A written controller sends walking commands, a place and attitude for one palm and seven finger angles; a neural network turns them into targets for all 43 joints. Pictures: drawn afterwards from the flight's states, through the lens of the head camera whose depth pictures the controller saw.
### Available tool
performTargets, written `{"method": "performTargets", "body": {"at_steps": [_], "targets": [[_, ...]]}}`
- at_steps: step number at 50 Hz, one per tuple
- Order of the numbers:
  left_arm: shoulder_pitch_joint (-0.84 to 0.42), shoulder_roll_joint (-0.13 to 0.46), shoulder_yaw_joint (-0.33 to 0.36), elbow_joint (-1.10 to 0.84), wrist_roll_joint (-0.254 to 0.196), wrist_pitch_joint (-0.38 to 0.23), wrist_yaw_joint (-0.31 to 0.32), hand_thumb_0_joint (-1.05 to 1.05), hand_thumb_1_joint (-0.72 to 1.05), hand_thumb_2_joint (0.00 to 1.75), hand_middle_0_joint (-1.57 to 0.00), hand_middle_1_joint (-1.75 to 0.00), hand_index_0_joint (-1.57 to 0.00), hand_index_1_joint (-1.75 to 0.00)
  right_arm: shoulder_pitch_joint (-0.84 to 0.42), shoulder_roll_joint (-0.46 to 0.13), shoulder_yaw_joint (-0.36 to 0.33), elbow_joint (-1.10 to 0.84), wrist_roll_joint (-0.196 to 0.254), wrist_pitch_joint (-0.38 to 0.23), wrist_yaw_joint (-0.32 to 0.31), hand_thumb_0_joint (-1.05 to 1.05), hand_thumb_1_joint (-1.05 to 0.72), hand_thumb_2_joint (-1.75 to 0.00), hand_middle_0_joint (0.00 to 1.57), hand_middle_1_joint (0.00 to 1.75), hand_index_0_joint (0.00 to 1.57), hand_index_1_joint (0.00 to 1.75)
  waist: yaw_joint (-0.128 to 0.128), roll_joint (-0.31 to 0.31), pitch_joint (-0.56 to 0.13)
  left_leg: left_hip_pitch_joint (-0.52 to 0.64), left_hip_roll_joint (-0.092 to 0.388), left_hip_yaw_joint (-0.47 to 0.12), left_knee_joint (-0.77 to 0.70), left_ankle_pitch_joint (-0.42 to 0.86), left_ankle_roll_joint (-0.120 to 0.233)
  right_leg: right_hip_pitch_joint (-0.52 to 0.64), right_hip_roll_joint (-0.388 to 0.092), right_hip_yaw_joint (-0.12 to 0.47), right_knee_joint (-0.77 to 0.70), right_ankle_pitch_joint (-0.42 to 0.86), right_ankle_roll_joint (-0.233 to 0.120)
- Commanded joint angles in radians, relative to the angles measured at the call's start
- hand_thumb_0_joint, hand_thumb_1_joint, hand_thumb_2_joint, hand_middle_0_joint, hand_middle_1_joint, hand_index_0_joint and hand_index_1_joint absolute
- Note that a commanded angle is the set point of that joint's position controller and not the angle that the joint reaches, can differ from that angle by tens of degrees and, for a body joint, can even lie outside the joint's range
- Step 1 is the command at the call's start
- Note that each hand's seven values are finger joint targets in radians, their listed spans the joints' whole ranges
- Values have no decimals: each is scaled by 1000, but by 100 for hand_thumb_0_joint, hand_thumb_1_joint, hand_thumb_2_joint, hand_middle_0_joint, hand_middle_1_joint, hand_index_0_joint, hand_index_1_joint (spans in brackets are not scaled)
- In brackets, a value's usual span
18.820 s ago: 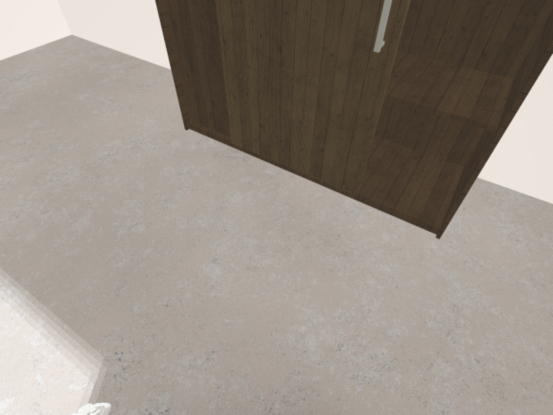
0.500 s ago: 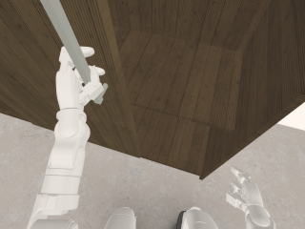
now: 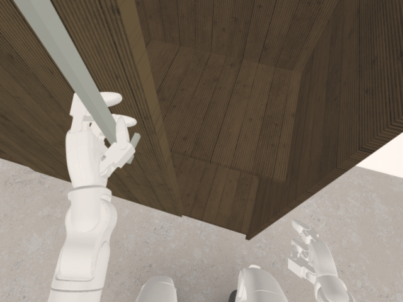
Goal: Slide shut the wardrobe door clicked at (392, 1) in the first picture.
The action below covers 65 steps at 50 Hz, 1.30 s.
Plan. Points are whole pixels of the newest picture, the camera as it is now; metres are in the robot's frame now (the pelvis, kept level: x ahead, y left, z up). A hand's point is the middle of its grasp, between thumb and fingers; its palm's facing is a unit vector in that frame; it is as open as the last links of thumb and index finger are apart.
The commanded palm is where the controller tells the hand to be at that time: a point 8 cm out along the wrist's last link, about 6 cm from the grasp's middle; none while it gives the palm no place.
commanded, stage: step sideways, sliding the door along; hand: left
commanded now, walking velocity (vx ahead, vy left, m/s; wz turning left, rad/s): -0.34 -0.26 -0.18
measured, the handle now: (104, 97) +0.35 +0.22 +0.17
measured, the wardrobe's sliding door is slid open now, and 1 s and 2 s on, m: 0.31 0.06 0.00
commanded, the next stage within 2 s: stop walking and hold the door there in 1.76 s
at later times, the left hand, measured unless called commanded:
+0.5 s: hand (193, 165) +0.30 +0.08 +0.12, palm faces +0.30 -0.95 -0.01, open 6.2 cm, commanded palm +0.26 +0.05 +0.12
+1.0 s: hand (290, 196) +0.28 -0.06 +0.12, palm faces +0.24 -0.97 -0.06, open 6.4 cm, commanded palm +0.24 -0.08 +0.12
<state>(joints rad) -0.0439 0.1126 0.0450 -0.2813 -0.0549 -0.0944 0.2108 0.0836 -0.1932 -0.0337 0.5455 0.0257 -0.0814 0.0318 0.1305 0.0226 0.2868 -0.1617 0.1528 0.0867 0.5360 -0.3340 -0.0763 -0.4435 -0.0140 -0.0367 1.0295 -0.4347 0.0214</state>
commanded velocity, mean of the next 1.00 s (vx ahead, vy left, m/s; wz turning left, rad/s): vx -0.13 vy -0.29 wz -0.11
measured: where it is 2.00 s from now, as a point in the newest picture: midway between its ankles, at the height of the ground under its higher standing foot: outside the picture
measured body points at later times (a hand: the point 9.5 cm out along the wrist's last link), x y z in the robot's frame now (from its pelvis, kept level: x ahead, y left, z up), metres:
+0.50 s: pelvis -0.02 -0.09 -0.01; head +0.06 -0.08 +0.43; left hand +0.27 +0.13 +0.12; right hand +0.19 -0.32 -0.09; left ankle -0.01 +0.09 -0.73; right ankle +0.00 -0.20 -0.69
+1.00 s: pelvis -0.08 -0.22 -0.02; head -0.01 -0.23 +0.42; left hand +0.26 -0.01 +0.12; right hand +0.11 -0.44 -0.12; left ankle -0.04 +0.02 -0.73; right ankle -0.05 -0.32 -0.73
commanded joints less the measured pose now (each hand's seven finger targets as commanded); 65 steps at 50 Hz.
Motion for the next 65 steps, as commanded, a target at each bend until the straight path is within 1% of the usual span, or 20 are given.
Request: {"method": "performTargets", "body": {"at_steps": [1, 9, 12, 17, 20, 21, 31, 34, 36, 38, 40, 42, 43, 48, 51, 53, 58, 59, 61, 65], "targets": [[-329, -35, -299, -396, 38, -124, -116, 0, 90, 90, -45, -140, -45, -140, -28, -136, -40, -149, 0, -56, 17, 0, -90, -90, 20, 30, 20, 30, -153, 260, -468, 437, 257, -29, -65, 1027, 178, -107, -28, -13, -86, 25, 0], [-349, 58, -228, -427, 51, -151, -120, 0, 90, 90, -45, -140, -45, -140, -68, -114, -26, -147, 20, -84, 13, 0, -90, -90, 20, 30, 20, 30, -158, 166, -447, 292, 186, 37, 170, 876, 112, 265, 11, -74, -597, 483, -3], [-239, 97, -154, -348, 25, -148, -107, 0, 90, 90, -45, -140, -45, -140, -53, -89, -54, -146, 23, -75, 1, 0, -90, -90, 20, 30, 20, 30, -135, -384, -598, -102, -83, -12, 470, -179, 25, 551, -273, 331, -523, 1422, -174], [-216, 37, -203, -438, 9, -174, -84, 0, 90, 90, -45, -140, -45, -140, -55, -57, -18, -94, 11, -32, -21, 0, -90, -90, 20, 30, 20, 30, -171, -159, -636, -17, -29, -25, -39, 62, 39, 484, -233, 157, -386, 1160, -136], [-226, -32, -278, -396, 1, -158, -126, 0, 90, 90, -45, -140, -45, -140, -77, -145, -55, -170, 6, -17, -9, 0, -90, -90, 20, 30, 20, 30, -144, 154, -598, 303, 415, -313, -155, 950, 257, 29, -45, 43, -105, 32, -3], [-278, -45, -286, -410, 36, -160, -135, 0, 90, 90, -45, -140, -45, -140, -70, -133, -45, -168, -13, -20, 0, 0, -90, -90, 20, 30, 20, 30, -157, 182, -534, 193, 415, -299, -155, 875, 291, 15, -24, 72, 36, -88, -4], [-406, -24, -265, -243, 31, -123, -140, 0, 90, 90, -45, -140, -45, -140, -14, -151, -45, -148, 17, -35, 26, 0, -90, -90, 20, 30, 20, 30, -167, 258, -470, 227, 239, -54, 41, 734, 148, 169, 12, -56, -479, 164, -1], [-428, 42, -217, -221, 40, -133, -137, 0, 90, 90, -45, -140, -45, -140, -19, -122, -36, -147, 39, -43, 17, 0, -90, -90, 20, 30, 20, 30, -174, 106, -503, 172, 112, -4, 160, 529, 145, 315, -26, -48, -672, 600, 6], [-412, 67, -186, -155, 27, -121, -130, 0, 90, 90, -45, -140, -45, -140, -31, -113, -64, -130, 33, -32, -4, 0, -90, -90, 20, 30, 20, 30, -156, -381, -560, -96, -40, -33, 353, -35, 47, 447, -194, 246, -540, 1066, -146], [-441, 37, -212, -234, 13, -137, -124, 0, 90, 90, -45, -140, -45, -140, -41, -66, -28, -109, 21, -24, -17, 0, -90, -90, 20, 30, 20, 30, -158, -212, -553, -172, -61, -79, 304, -204, 68, 466, -241, 247, -502, 1071, -166], [-440, 19, -226, -243, 3, -144, -112, 0, 90, 90, -45, -140, -45, -140, -35, -72, -24, -83, 12, -8, -27, 0, -90, -90, 20, 30, 20, 30, -187, -89, -584, 44, -5, -37, -56, 160, 81, 381, -178, 111, -378, 885, -106], [-418, -17, -250, -230, -11, -132, -137, 0, 90, 90, -45, -140, -45, -140, -49, -160, -65, -134, -2, 5, -21, 0, -90, -90, 20, 30, 20, 30, -159, 179, -598, 314, 356, -355, -113, 816, 250, 40, -25, 29, -160, 151, 2], [-448, -46, -281, -210, 3, -128, -155, 0, 90, 90, -45, -140, -45, -140, -44, -175, -66, -139, 0, 11, -5, 0, -90, -90, 20, 30, 20, 30, -155, 146, -570, 272, 382, -360, -140, 735, 288, 13, 5, 54, -66, -86, -6], [-555, -32, -272, -154, 17, -125, -161, 0, 90, 90, -45, -140, -45, -140, -44, -142, -54, -132, 11, -1, 20, 0, -90, -90, 20, 30, 20, 30, -151, 269, -494, 131, 228, -101, 6, 573, 170, 207, 11, -17, -366, 97, -16], [-585, -3, -264, -117, 30, -123, -162, 0, 90, 90, -45, -140, -45, -140, -45, -106, -39, -139, 28, -4, 12, 0, -90, -90, 20, 30, 20, 30, -145, 77, -487, -2, 80, -31, 136, 198, 154, 332, -16, -2, -579, 320, -22], [-569, 24, -240, -50, 23, -109, -149, 0, 90, 90, -45, -140, -45, -140, -48, -106, -59, -120, 22, 1, -3, 0, -90, -90, 20, 30, 20, 30, -128, -370, -471, -202, -120, -62, 472, -240, 61, 330, -222, 454, -722, 435, -161], [-586, -35, -295, -120, 16, -162, -134, 0, 90, 90, -45, -140, -45, -140, -33, -77, -32, -74, -3, 15, -23, 0, -90, -90, 20, 30, 20, 30, -160, -141, -576, -22, -87, -14, -34, 49, 69, 452, -166, 208, -479, 876, -172], [-589, -38, -310, -104, 14, -160, -141, 0, 90, 90, -45, -140, -45, -140, -32, -90, -38, -79, 0, 19, -28, 0, -90, -90, 20, 30, 20, 30, -176, -120, -574, 114, -23, -24, -194, 260, 76, 375, -143, 149, -397, 780, -139], [-555, -17, -288, -118, -1, -152, -165, 0, 90, 90, -45, -140, -45, -140, -36, -169, -69, -128, -4, 19, -21, 0, -90, -90, 20, 30, 20, 30, -147, 133, -591, 444, 399, -408, -148, 815, 273, -88, -16, 79, -149, 39, -22], [-594, -35, -281, -150, 11, -127, -181, 0, 90, 90, -45, -140, -45, -140, -27, -149, -50, -115, -2, 20, -2, 0, -90, -90, 20, 30, 20, 30, -143, 196, -510, 385, 322, -219, -83, 772, 270, -128, -39, 95, -92, 0, -14]]}}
